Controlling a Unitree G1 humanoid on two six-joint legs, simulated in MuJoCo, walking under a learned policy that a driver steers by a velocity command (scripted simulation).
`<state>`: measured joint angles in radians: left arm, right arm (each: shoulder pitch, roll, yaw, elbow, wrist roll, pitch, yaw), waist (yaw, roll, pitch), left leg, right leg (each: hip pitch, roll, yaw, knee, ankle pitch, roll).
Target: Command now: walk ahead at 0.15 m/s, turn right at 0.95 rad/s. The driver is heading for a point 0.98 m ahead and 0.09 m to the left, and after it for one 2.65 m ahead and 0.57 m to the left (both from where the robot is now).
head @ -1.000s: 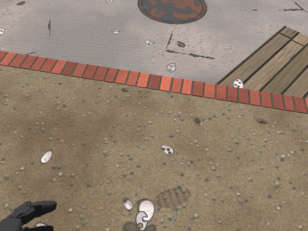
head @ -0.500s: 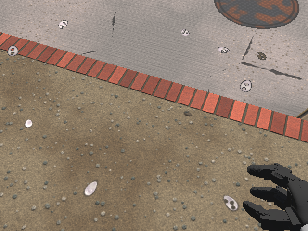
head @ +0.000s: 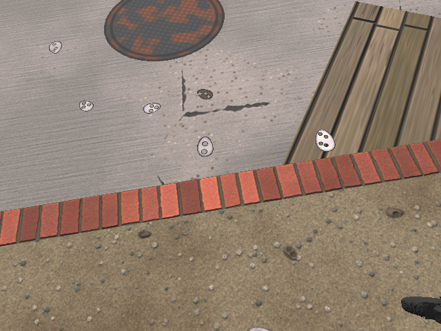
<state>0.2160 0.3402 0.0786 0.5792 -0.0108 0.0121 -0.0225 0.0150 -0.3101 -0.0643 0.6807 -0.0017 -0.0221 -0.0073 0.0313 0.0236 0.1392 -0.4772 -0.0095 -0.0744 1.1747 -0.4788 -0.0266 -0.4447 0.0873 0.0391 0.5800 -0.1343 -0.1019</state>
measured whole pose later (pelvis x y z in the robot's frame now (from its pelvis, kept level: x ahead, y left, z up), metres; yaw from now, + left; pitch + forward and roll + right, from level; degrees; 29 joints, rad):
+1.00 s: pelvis +0.50 +0.00 -0.01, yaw +8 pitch +1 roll -5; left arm 0.43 0.34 0.10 0.81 0.00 -0.08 0.01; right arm 0.11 -0.35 -0.05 0.59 0.04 -0.02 0.04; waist 0.08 0.04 0.03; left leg -0.85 0.14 0.01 1.05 -0.10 0.03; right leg 0.15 0.01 -0.17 0.25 -0.41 0.06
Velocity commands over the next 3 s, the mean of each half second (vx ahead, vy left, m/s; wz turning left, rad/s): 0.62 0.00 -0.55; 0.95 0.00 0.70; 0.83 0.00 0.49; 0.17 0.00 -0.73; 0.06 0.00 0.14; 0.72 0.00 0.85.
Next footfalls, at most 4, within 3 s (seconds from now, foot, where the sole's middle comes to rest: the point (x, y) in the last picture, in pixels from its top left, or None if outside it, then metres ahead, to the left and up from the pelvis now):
0.34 left None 0.21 0.16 -0.76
0.72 right None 0.38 -0.16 -0.76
1.12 left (207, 202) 0.80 0.15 -0.76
1.62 right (210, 127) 1.21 0.17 -0.88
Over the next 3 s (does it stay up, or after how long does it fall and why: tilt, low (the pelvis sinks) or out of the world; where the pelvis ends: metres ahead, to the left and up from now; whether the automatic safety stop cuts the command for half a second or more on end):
stays up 1.47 0.41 -0.16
